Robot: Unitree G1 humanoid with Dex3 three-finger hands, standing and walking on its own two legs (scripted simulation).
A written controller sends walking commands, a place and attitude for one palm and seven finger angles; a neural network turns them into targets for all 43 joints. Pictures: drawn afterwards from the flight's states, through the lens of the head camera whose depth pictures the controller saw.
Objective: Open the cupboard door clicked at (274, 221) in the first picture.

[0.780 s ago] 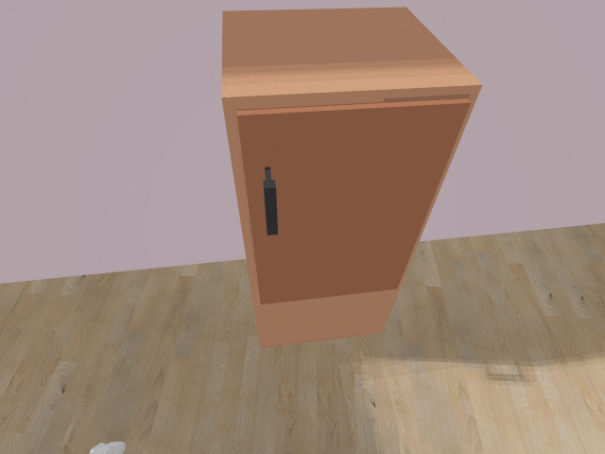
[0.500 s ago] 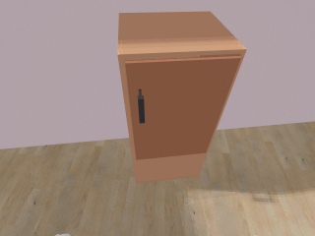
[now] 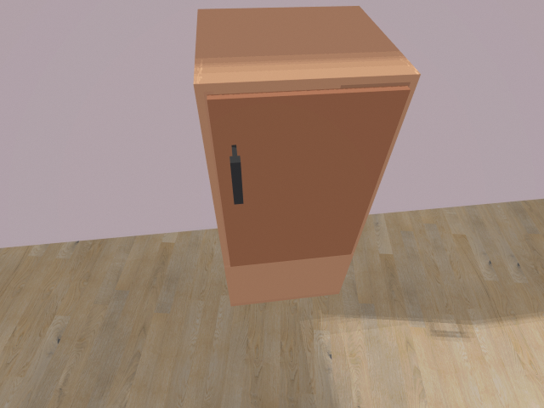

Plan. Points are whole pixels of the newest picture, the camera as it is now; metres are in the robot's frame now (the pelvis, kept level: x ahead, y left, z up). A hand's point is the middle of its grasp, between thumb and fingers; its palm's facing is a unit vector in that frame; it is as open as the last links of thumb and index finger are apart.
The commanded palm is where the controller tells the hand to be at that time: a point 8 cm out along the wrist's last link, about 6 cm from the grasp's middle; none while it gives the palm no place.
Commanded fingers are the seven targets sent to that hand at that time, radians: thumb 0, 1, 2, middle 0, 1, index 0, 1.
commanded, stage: stand and wait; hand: left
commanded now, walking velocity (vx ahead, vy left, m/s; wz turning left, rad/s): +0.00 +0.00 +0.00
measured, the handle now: (236, 174) +0.58 +0.11 -0.02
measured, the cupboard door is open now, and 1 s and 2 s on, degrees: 0 0 0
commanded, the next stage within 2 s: look at it before walking up in 0.04 s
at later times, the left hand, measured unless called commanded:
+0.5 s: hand out of the picture +0.06 +0.22 -0.16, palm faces -0.03 -0.96 -0.29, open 7.4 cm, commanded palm none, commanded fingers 0.00 0.90 0.90 -0.20 -0.30 -0.20 -0.30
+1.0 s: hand out of the picture +0.05 +0.19 -0.17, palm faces +0.00 -0.97 -0.25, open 7.4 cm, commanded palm none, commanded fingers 0.00 0.90 0.90 -0.20 -0.30 -0.20 -0.30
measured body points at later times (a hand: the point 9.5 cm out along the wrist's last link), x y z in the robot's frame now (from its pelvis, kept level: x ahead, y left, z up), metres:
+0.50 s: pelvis +0.01 +0.00 +0.00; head +0.01 +0.00 +0.45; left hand +0.06 +0.27 -0.14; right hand +0.06 -0.28 -0.14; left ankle +0.02 +0.10 -0.74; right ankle +0.02 -0.14 -0.74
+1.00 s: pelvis +0.02 -0.01 +0.00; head +0.02 -0.01 +0.45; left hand +0.05 +0.24 -0.15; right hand +0.06 -0.26 -0.15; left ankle +0.02 +0.10 -0.74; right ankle +0.02 -0.14 -0.74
